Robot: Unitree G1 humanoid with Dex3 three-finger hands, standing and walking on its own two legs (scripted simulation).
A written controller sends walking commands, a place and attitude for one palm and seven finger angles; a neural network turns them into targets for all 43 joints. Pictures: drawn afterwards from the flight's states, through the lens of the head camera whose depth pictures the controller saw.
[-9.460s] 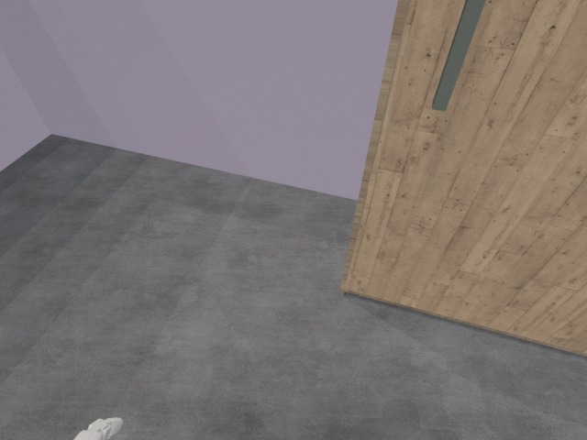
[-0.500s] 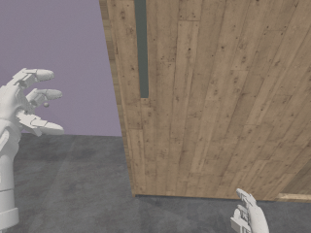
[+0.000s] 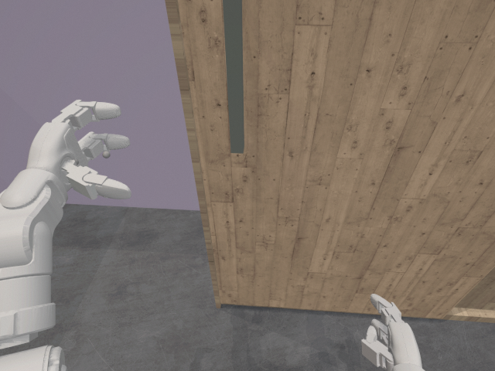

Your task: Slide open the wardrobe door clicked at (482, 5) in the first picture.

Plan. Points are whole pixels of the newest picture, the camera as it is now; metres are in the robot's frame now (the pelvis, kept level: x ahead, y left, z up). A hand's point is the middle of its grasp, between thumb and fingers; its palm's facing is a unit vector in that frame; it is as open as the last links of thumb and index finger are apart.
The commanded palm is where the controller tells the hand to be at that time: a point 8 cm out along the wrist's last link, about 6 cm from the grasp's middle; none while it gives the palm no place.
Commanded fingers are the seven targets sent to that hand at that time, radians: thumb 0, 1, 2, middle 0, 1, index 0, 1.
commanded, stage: move the hooked fingers beside the handle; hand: left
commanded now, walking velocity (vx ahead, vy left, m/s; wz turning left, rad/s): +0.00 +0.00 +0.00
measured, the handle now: (236, 77) +0.54 +0.10 +0.25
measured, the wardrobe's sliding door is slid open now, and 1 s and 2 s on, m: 0.00 0.00 0.00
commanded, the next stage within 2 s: none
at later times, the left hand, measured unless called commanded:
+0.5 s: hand (147, 128) +0.37 +0.21 +0.24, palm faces +0.10 -0.99 -0.02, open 14.0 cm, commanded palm +0.35 +0.26 +0.24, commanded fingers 0.00 -0.50 0.30 -0.30 -1.20 -0.30 -1.20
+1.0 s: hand (178, 119) +0.42 +0.18 +0.23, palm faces +0.11 -0.99 -0.02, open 14.0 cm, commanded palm +0.40 +0.23 +0.23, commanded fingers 0.00 -0.50 0.30 -0.30 -1.20 -0.30 -1.20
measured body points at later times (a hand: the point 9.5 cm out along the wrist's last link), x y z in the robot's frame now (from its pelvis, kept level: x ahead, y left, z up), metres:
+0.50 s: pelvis +0.01 +0.00 +0.00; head -0.02 -0.01 +0.45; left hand +0.36 +0.26 +0.24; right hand +0.19 -0.24 -0.08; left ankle +0.02 +0.12 -0.74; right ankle +0.00 -0.11 -0.74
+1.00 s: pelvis +0.01 -0.01 +0.00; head -0.02 -0.02 +0.45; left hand +0.41 +0.23 +0.23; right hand +0.15 -0.26 -0.09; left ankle +0.02 +0.12 -0.74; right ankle +0.00 -0.11 -0.74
